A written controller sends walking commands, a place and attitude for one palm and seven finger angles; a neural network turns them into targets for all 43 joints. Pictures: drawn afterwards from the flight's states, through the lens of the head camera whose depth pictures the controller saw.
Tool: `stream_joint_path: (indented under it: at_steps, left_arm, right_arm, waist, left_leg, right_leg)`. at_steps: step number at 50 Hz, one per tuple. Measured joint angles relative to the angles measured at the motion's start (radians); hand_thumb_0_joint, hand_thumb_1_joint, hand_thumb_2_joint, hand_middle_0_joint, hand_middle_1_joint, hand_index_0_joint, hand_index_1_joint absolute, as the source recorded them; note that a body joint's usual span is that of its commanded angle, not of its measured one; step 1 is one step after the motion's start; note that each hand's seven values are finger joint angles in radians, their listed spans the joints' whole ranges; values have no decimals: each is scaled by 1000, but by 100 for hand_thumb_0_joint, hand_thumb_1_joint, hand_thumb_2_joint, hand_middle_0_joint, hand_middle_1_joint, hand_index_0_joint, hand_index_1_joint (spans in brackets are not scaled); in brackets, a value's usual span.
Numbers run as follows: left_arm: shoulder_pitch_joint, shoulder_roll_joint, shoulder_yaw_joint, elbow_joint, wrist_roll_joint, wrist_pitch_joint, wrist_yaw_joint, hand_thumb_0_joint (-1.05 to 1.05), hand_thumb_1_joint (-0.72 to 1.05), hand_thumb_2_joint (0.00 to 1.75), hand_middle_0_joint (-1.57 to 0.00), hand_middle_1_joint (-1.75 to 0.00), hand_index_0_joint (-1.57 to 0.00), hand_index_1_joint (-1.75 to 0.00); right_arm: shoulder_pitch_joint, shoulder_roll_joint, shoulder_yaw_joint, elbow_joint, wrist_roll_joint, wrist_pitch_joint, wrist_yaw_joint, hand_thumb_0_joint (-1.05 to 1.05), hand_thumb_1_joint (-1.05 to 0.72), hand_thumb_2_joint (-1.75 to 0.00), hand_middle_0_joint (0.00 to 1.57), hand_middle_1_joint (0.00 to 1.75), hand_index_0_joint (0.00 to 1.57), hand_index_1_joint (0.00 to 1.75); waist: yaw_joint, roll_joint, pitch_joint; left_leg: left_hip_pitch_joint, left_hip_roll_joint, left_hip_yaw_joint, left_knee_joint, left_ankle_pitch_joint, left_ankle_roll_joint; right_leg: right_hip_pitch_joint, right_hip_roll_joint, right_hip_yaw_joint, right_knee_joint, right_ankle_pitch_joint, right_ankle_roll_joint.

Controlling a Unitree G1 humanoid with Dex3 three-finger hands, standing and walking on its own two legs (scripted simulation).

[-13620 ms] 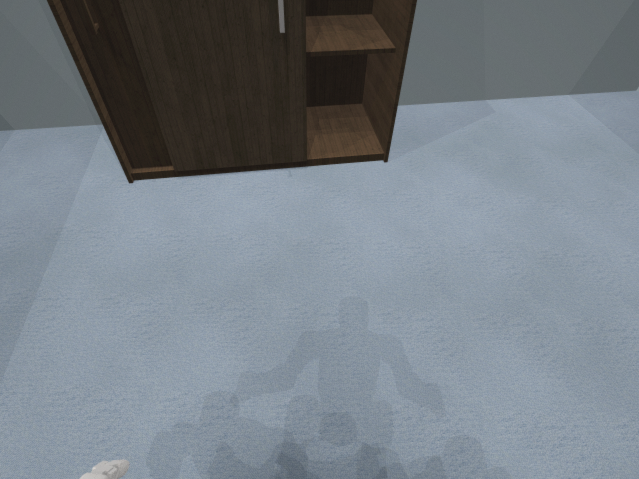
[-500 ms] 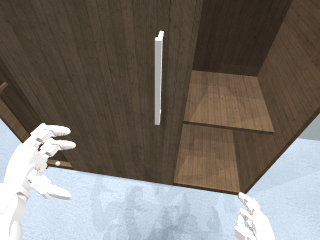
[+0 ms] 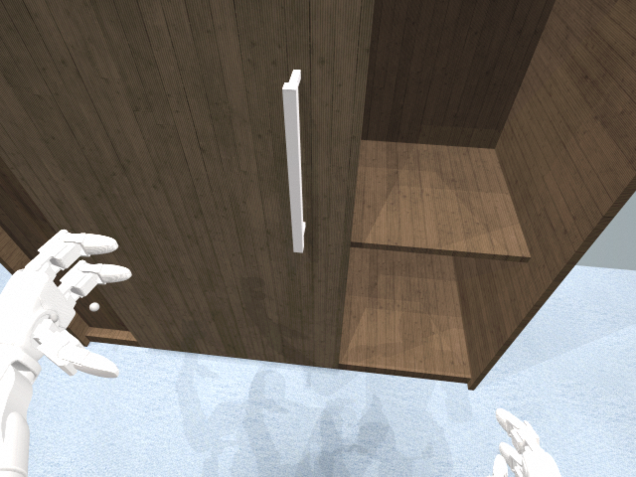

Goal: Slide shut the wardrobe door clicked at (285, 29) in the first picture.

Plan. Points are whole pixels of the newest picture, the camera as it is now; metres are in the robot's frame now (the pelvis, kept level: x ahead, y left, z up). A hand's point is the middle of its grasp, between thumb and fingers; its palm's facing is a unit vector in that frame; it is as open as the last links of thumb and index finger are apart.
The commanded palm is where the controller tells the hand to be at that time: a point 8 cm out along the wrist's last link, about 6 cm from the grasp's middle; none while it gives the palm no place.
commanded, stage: raise the hand with hooked fingers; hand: left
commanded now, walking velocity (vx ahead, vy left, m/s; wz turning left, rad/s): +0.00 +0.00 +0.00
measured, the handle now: (297, 174) +0.54 +0.07 +0.09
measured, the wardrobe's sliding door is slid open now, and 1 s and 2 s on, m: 0.42 0.42 0.42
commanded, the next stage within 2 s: move the hooked fingers beside the handle in 0.20 s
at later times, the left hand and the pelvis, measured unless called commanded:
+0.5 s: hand (119, 295) +0.28 +0.25 +0.11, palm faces -0.01 -1.00 -0.05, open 14.0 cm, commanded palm +0.26 +0.29 +0.11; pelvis -0.01 -0.01 +0.00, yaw +1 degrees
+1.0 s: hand (176, 248) +0.36 +0.21 +0.11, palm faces -0.05 -1.00 -0.04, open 14.0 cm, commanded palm +0.34 +0.25 +0.10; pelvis +0.00 -0.01 +0.00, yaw -1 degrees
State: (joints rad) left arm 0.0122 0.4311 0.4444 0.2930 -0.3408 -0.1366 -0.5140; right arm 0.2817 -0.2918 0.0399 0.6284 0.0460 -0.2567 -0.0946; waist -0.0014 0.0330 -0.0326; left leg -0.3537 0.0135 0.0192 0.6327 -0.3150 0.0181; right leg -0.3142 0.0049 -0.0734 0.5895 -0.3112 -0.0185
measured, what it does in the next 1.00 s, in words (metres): stands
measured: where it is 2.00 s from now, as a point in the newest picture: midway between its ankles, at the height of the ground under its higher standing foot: outside the picture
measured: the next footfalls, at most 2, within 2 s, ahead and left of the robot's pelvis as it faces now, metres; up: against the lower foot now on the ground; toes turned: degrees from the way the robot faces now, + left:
none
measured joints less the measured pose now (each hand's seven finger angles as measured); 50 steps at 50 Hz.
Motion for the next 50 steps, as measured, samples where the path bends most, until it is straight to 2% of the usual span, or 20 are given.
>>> stream_joint_path:
  at_steps: [16, 24, 35, 44, 50]
  left_arm:
    - [-23, 0, 1, 49, -3, -6, -11, -1, -50, 30, -30, -120, -30, -120]
    - [-103, -33, -55, 76, 13, -24, 19, -1, -50, 30, -30, -120, -30, -120]
    - [-198, -45, -90, 149, 52, -19, 85, -1, -50, 30, -30, -120, -30, -120]
    - [-285, -35, -91, 241, 65, -28, 101, -1, -50, 30, -30, -120, -30, -120]
    - [-318, -59, -124, 251, 76, -48, 128, -1, -50, 30, -30, -120, -30, -120]
  right_arm:
    - [-23, 12, 11, 11, 2, -11, -8, 2, -90, -90, 20, 30, 20, 30]
    - [-32, 9, 10, 26, 3, -11, -21, 2, -90, -90, 20, 30, 20, 30]
    - [-24, 20, 13, 17, -1, 22, -8, 2, -90, -90, 20, 30, 20, 30]
    - [6, 13, 4, 23, 2, 59, 2, 2, -90, -90, 20, 30, 20, 30]
    - [24, 10, -8, 28, 2, 77, 13, 2, -90, -90, 20, 30, 20, 30]
  waist:
    - [7, 11, -1]
    - [16, 10, 7]
    - [-13, 1, 0]
    - [-25, -1, 0]
    - [-31, 3, -6]
  left_leg:
    - [3, 2, -6, -4, 6, -8]
    - [-2, -3, -16, 0, 10, -9]
    - [-7, 1, 0, -11, 12, -12]
    - [-32, 5, 6, -3, 6, -13]
    - [-41, 3, 10, -2, 1, -10]
  right_leg:
    - [0, 3, -5, 6, -2, -8]
    - [-3, -3, -15, 14, -5, -9]
    - [-21, 0, 1, 18, -5, -11]
    - [-48, 4, 8, 26, -8, -12]
    - [-59, 2, 12, 27, -10, -9]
